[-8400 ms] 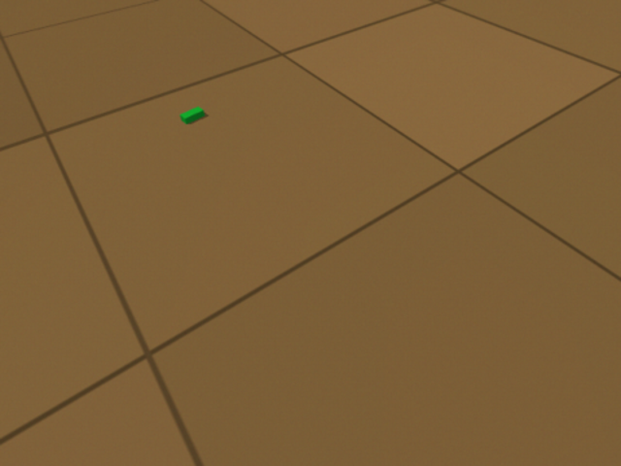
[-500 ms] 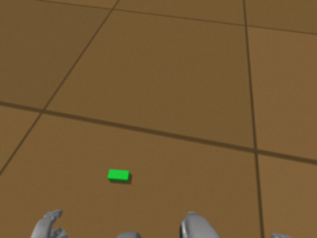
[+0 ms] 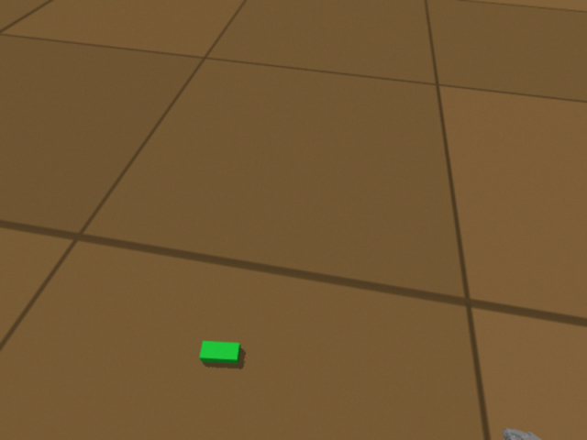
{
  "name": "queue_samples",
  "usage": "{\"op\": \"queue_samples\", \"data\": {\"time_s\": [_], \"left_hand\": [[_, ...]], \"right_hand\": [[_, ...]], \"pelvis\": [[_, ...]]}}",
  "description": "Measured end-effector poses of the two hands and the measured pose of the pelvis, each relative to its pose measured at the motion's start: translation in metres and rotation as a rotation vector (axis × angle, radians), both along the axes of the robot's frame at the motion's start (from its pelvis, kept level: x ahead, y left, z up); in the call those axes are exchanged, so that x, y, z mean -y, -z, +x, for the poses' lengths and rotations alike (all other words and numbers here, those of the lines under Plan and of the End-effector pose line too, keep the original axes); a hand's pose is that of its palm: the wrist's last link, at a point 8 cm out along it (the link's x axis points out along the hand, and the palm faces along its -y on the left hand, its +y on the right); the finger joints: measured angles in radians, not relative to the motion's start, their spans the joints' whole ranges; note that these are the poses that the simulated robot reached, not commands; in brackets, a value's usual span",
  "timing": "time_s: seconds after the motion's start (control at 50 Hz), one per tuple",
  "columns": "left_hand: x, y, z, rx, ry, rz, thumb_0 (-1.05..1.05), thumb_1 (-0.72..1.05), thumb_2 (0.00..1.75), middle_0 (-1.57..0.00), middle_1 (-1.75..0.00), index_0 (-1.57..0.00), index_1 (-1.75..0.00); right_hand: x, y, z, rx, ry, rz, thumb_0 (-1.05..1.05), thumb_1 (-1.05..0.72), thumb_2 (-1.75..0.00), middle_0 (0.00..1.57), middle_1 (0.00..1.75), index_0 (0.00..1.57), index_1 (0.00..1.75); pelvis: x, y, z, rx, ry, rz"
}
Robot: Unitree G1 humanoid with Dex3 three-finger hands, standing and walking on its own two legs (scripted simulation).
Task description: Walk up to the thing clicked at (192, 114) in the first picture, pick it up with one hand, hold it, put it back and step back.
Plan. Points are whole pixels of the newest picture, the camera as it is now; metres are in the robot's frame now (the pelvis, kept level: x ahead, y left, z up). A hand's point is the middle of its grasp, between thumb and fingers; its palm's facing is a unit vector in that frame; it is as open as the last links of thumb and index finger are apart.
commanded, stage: walk up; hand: left
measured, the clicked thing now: (220, 352) +0.49 +0.25 -0.74
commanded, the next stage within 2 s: stand in 0.38 s
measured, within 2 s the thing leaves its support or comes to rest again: neither
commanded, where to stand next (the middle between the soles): +0.10 +0.00 m, yaw +1 degrees
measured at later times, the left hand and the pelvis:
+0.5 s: hand out of the picture +0.10 +0.22 -0.14, palm faces -0.07 -0.94 -0.33, open 7.4 cm; pelvis -0.01 -0.02 +0.01, yaw -2 degrees
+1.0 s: hand out of the picture +0.09 +0.23 -0.13, palm faces -0.07 -0.94 -0.34, open 7.4 cm; pelvis +0.00 -0.02 +0.02, yaw -2 degrees
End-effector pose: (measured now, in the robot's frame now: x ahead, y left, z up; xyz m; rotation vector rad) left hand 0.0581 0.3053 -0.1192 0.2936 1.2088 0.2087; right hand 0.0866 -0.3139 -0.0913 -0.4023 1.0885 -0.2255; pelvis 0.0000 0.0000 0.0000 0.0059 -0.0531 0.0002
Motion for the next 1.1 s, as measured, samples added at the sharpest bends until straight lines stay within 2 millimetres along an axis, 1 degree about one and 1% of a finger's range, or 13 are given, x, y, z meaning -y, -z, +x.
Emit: {"op": "queue_samples", "data": {"time_s": [0.06,0.14,0.18,0.26,0.34,0.4,0.48,0.6,0.72,0.8,0.9,1.02,1.1], "left_hand": [[-0.004,0.000,0.009,0.009,0.004,0.001,0.01,0.91,0.90,-0.20,-0.30,-0.20,-0.30],[-0.005,-0.002,0.013,0.012,0.027,0.009,0.01,0.91,0.90,-0.20,-0.30,-0.20,-0.30],[-0.002,-0.003,0.013,0.004,0.040,0.018,0.01,0.91,0.90,-0.20,-0.30,-0.20,-0.30],[0.010,-0.004,0.007,-0.006,0.051,0.045,0.01,0.91,0.90,-0.20,-0.30,-0.20,-0.30],[0.023,-0.009,0.006,-0.015,0.064,0.036,0.01,0.91,0.90,-0.20,-0.30,-0.20,-0.30],[0.031,-0.013,0.014,0.000,0.064,0.021,0.01,0.91,0.90,-0.20,-0.30,-0.20,-0.30],[0.039,-0.019,0.029,0.025,0.080,0.002,0.01,0.91,0.90,-0.20,-0.30,-0.20,-0.30],[0.042,-0.025,0.050,0.062,0.095,-0.005,0.01,0.91,0.90,-0.20,-0.30,-0.20,-0.30],[0.039,-0.027,0.057,0.066,0.097,0.001,0.01,0.91,0.90,-0.20,-0.30,-0.20,-0.30],[0.035,-0.026,0.054,0.051,0.091,0.006,0.01,0.91,0.90,-0.20,-0.30,-0.20,-0.30],[0.032,-0.024,0.043,0.016,0.078,0.011,0.01,0.91,0.90,-0.20,-0.30,-0.20,-0.30],[0.030,-0.021,0.031,-0.024,0.065,0.012,0.01,0.91,0.90,-0.20,-0.30,-0.20,-0.30],[0.030,-0.020,0.026,-0.040,0.060,0.011,0.01,0.91,0.90,-0.20,-0.30,-0.20,-0.30]], "right_hand": [[0.002,-0.009,-0.007,0.004,0.009,-0.024,0.00,-0.90,-0.90,0.21,0.30,0.21,0.30],[0.014,-0.014,-0.019,-0.003,0.024,-0.043,0.00,-0.90,-0.90,0.21,0.30,0.21,0.30],[0.022,-0.012,-0.023,-0.008,0.033,-0.042,0.00,-0.90,-0.90,0.21,0.30,0.21,0.30],[0.035,0.003,-0.031,-0.034,0.062,-0.015,0.00,-0.90,-0.90,0.21,0.30,0.21,0.30],[0.031,0.013,-0.039,-0.067,0.090,0.036,0.00,-0.91,-0.90,0.21,0.30,0.21,0.30],[0.023,0.019,-0.045,-0.098,0.092,0.068,0.00,-0.91,-0.90,0.21,0.30,0.20,0.30],[0.011,0.020,-0.049,-0.124,0.093,0.108,0.00,-0.91,-0.90,0.21,0.30,0.21,0.30],[0.004,0.016,-0.046,-0.121,0.103,0.123,0.00,-0.91,-0.90,0.21,0.30,0.21,0.30],[0.009,0.009,-0.037,-0.108,0.114,0.108,0.00,-0.91,-0.90,0.21,0.30,0.21,0.30],[0.012,0.006,-0.031,-0.100,0.114,0.095,0.00,-0.91,-0.90,0.21,0.30,0.21,0.30],[0.015,0.003,-0.024,-0.099,0.109,0.085,0.00,-0.91,-0.90,0.21,0.30,0.21,0.30],[0.015,0.002,-0.017,-0.103,0.101,0.085,0.00,-0.91,-0.90,0.21,0.30,0.21,0.30],[0.014,0.003,-0.013,-0.107,0.097,0.089,0.00,-0.91,-0.90,0.21,0.30,0.21,0.30]], "pelvis": [[0.002,-0.003,-0.004,-0.001,0.011,-0.007],[0.008,-0.004,-0.008,-0.004,0.027,-0.011],[0.012,-0.002,-0.010,-0.006,0.036,-0.013],[0.021,0.002,-0.013,0.004,0.033,-0.035],[0.024,-0.001,-0.013,0.004,0.036,-0.013],[0.023,-0.004,-0.011,0.007,0.031,-0.008],[0.024,-0.011,-0.007,0.006,0.033,-0.003],[0.023,-0.017,-0.004,0.005,0.036,-0.002],[0.023,-0.019,-0.001,0.003,0.039,-0.002],[0.022,-0.020,0.000,0.000,0.039,-0.002],[0.022,-0.021,0.001,-0.006,0.040,-0.002],[0.023,-0.021,0.004,-0.011,0.039,-0.004],[0.023,-0.022,0.005,-0.014,0.038,-0.005]]}}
